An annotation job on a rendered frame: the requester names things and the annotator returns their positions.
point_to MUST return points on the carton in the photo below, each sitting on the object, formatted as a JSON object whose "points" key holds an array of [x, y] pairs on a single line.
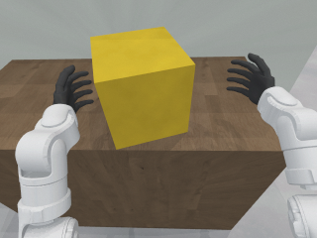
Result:
{"points": [[144, 81]]}

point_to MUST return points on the right robot forearm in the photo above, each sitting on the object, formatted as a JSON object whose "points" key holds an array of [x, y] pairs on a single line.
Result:
{"points": [[296, 129]]}

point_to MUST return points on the robot right hand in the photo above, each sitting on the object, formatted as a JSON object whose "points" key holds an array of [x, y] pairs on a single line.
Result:
{"points": [[259, 77]]}

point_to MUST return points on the left robot forearm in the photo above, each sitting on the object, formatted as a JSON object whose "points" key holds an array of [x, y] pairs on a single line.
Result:
{"points": [[41, 155]]}

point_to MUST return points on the robot left hand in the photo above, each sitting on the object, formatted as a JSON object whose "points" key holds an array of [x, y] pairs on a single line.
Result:
{"points": [[64, 88]]}

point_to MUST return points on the pedestal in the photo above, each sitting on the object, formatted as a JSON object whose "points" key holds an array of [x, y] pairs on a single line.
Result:
{"points": [[206, 178]]}

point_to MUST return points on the right robot upper arm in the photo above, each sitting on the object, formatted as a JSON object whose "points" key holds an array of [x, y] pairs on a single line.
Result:
{"points": [[302, 215]]}

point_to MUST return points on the left robot upper arm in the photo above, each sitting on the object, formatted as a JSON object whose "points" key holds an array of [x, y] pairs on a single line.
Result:
{"points": [[62, 227]]}

